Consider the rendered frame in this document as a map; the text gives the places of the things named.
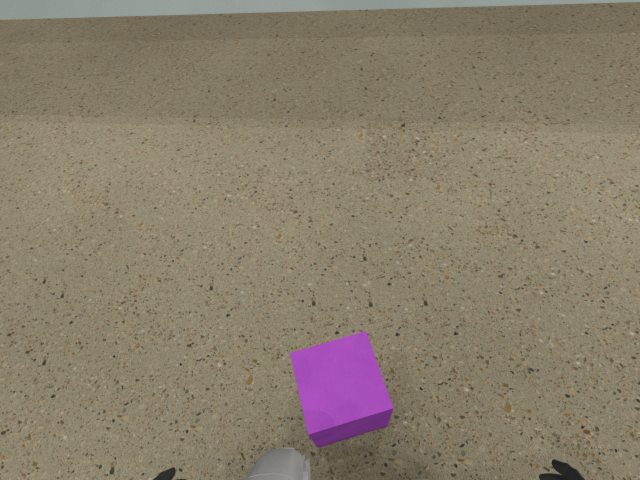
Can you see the right robot hand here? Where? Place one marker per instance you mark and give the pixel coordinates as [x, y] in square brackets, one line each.
[568, 473]

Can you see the carton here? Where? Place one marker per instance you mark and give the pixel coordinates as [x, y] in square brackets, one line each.
[341, 389]

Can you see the left robot thigh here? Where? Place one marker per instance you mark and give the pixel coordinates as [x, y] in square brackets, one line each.
[281, 464]

